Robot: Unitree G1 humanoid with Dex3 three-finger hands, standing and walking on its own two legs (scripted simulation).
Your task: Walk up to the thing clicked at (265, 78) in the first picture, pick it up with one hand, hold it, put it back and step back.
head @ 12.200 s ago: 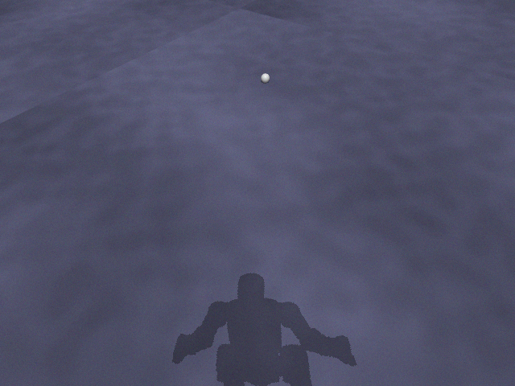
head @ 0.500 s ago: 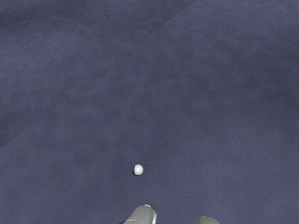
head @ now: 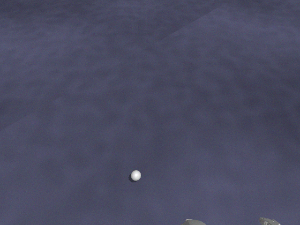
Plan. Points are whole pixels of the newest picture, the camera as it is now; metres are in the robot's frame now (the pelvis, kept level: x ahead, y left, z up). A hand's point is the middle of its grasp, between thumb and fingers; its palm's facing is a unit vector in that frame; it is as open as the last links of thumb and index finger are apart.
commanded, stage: walk up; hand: left
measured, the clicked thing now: (135, 175) +0.50 +0.15 -0.71
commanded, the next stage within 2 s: stand in 1.08 s
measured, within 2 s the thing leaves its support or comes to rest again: neither
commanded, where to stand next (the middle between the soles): +0.08 -0.02 m, yaw -6 degrees
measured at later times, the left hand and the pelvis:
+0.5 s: hand out of the picture +0.11 +0.23 -0.13, palm faces -0.13 -0.89 -0.44, open 7.4 cm; pelvis -0.01 -0.03 +0.00, yaw -5 degrees
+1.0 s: hand out of the picture +0.04 +0.25 -0.13, palm faces -0.10 -0.93 -0.35, open 7.4 cm; pelvis -0.02 +0.00 +0.03, yaw -5 degrees
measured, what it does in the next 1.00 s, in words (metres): steps on the spot: right foot, then left foot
